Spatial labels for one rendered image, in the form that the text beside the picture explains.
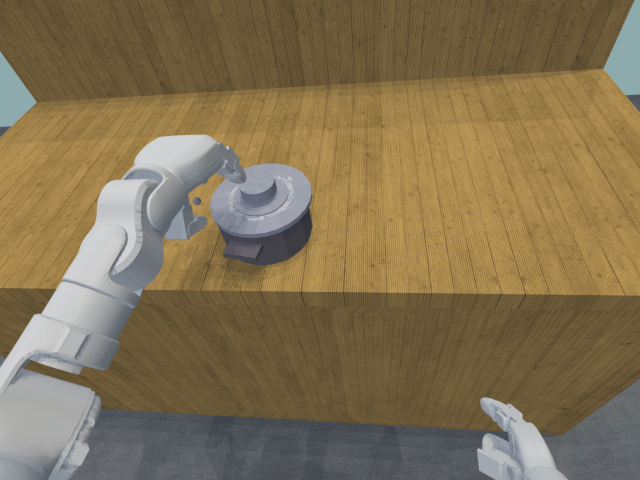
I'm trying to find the robot left hand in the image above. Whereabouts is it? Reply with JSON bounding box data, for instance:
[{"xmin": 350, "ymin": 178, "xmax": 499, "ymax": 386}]
[{"xmin": 134, "ymin": 135, "xmax": 247, "ymax": 240}]

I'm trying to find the pot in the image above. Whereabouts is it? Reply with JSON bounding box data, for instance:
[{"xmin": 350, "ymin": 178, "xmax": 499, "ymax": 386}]
[{"xmin": 218, "ymin": 208, "xmax": 313, "ymax": 265}]

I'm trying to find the left robot upper arm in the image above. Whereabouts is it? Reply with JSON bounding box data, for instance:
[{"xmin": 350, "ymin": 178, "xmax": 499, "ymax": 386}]
[{"xmin": 0, "ymin": 368, "xmax": 102, "ymax": 480}]

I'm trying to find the robot right hand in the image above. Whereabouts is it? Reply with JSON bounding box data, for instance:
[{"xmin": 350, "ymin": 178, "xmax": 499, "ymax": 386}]
[{"xmin": 477, "ymin": 397, "xmax": 557, "ymax": 480}]

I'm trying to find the knob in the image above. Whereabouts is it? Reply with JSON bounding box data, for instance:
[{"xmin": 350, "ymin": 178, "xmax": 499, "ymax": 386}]
[{"xmin": 238, "ymin": 170, "xmax": 277, "ymax": 203}]

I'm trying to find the left robot forearm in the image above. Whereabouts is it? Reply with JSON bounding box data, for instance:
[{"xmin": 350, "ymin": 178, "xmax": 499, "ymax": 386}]
[{"xmin": 0, "ymin": 163, "xmax": 185, "ymax": 398}]

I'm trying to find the lid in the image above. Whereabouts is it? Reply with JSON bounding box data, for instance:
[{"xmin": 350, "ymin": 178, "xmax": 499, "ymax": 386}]
[{"xmin": 210, "ymin": 163, "xmax": 312, "ymax": 238}]

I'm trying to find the table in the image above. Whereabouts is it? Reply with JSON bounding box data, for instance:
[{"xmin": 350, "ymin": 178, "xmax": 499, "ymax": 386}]
[{"xmin": 0, "ymin": 0, "xmax": 640, "ymax": 435}]

